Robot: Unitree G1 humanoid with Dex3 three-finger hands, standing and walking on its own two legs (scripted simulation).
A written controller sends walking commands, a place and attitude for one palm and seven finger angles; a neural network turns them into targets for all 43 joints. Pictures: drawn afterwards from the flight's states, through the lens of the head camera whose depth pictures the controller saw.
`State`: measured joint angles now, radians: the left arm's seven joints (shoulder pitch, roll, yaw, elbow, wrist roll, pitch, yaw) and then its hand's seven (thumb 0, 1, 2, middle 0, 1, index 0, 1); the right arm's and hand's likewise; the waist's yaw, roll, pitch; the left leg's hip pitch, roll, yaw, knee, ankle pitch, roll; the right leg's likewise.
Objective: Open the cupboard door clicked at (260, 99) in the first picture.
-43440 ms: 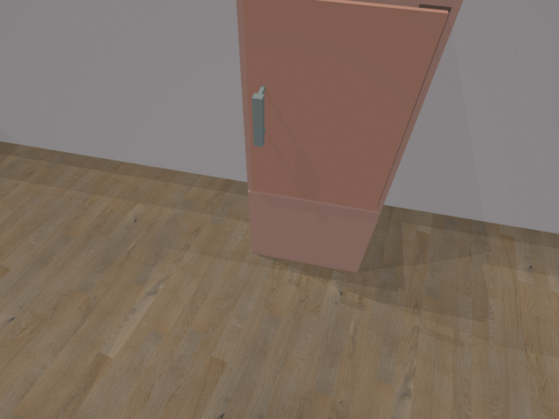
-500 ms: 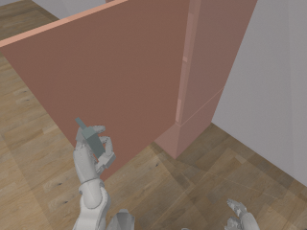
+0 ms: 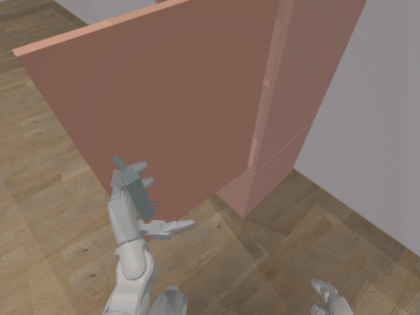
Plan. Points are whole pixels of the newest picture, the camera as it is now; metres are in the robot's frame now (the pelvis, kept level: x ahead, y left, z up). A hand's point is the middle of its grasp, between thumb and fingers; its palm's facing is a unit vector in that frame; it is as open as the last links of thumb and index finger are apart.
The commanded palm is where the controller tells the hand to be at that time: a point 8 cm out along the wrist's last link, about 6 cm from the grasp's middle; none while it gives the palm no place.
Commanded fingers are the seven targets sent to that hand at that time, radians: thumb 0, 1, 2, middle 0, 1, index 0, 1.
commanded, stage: open thumb and fingers to let go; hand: left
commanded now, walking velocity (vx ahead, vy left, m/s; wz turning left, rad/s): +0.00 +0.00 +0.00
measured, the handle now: (133, 189) +0.34 +0.17 +0.05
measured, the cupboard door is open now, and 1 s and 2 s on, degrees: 85 89 88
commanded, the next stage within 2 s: slide the hand sideways off the handle in 0.20 s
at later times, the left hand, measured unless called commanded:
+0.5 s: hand (151, 222) +0.27 +0.12 +0.04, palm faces -0.07 -0.99 -0.08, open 15.8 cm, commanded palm +0.26 +0.15 +0.05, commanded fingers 0.00 -0.50 0.30 -0.15 -0.30 -0.15 -0.30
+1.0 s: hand (136, 247) +0.23 +0.14 +0.04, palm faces -0.04 -1.00 -0.03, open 16.2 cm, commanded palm +0.21 +0.20 +0.05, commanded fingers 0.00 -0.50 0.30 -0.15 -0.30 -0.15 -0.30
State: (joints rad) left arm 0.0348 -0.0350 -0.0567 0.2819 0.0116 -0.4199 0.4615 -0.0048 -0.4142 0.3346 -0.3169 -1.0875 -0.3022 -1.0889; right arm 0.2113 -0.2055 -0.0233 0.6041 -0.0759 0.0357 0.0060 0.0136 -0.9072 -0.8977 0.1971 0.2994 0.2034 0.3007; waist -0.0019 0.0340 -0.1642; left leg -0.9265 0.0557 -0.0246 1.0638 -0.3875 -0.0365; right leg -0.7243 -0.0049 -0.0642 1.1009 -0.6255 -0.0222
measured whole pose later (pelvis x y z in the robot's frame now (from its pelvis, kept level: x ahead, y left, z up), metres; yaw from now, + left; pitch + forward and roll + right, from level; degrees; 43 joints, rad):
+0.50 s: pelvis -0.02 +0.03 +0.00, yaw +1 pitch +12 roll -3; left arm 0.01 0.15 -0.14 0.28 -0.05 -0.42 0.06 -0.01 -0.50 0.30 -0.28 -0.43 -0.22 -0.43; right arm 0.21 -0.21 0.01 0.57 -0.02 0.02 -0.01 0.01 -0.91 -0.90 0.20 0.30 0.20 0.30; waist -0.01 0.05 -0.13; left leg -0.94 0.04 -0.04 1.10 -0.37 0.00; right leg -0.72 -0.02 -0.08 1.10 -0.60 0.01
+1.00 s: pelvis -0.02 +0.02 -0.01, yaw -1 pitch +12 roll -2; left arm 0.26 0.15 -0.06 0.06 -0.12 -0.41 -0.02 -0.01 -0.51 0.30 -0.20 -0.32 -0.18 -0.32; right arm 0.21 -0.21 0.02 0.49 -0.01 0.01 -0.01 0.02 -0.91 -0.90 0.20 0.30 0.20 0.30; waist -0.01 0.04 -0.13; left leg -0.94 0.06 -0.02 1.11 -0.38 -0.01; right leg -0.73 0.00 -0.05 1.13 -0.60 0.00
